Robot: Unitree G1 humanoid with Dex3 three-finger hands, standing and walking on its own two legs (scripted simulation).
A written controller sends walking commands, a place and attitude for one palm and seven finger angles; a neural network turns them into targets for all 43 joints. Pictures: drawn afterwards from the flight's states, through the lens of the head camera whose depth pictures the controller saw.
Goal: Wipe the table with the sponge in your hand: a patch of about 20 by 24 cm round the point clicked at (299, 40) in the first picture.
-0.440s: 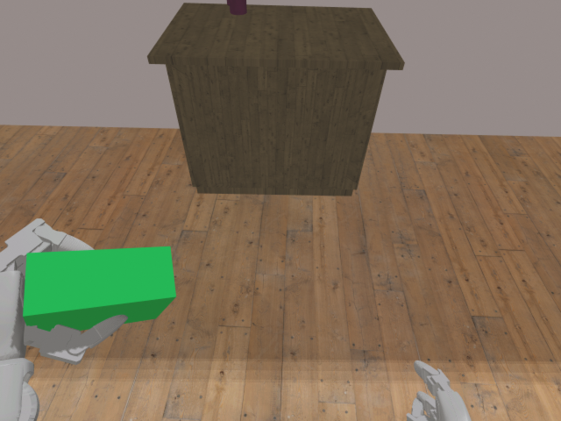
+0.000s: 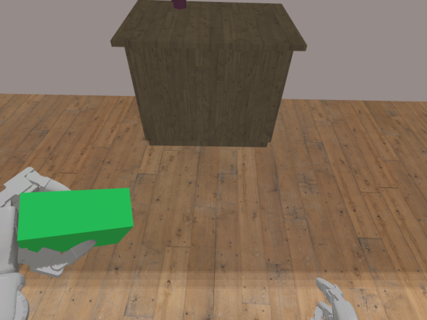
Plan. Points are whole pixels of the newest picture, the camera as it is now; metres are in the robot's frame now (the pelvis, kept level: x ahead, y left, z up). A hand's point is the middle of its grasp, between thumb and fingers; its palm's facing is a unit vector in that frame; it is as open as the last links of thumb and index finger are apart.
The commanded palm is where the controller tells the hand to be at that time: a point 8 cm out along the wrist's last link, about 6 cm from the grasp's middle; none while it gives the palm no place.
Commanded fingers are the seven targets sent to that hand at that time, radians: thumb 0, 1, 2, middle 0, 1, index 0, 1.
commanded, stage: walk to a spot facing it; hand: left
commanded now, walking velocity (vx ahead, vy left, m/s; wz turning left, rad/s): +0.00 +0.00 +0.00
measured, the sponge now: (93, 220) +0.23 +0.20 +0.14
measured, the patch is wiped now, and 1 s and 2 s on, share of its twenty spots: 0.00 0.00 0.00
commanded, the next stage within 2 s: none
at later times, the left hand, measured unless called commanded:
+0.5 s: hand (58, 197) +0.25 +0.26 +0.15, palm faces +0.47 -0.82 -0.33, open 9.9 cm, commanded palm +0.20 +0.29 +0.18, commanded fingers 0.00 0.10 1.30 -1.20 -1.60 -1.20 -1.60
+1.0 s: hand (122, 134) +0.39 +0.20 +0.16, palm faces +0.40 -0.78 -0.48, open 9.9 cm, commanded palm +0.33 +0.24 +0.18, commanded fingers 0.00 0.10 1.30 -1.20 -1.60 -1.20 -1.60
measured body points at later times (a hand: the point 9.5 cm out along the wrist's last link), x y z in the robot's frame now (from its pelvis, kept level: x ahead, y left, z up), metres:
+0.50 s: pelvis +0.05 +0.01 -0.02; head +0.03 +0.02 +0.43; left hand +0.22 +0.30 +0.17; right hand +0.19 -0.24 -0.11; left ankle +0.04 +0.13 -0.74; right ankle +0.05 -0.12 -0.74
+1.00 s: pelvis +0.19 -0.05 -0.01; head +0.21 -0.06 +0.44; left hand +0.36 +0.24 +0.19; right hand +0.35 -0.29 -0.11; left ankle +0.19 +0.09 -0.64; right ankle +0.22 -0.12 -0.74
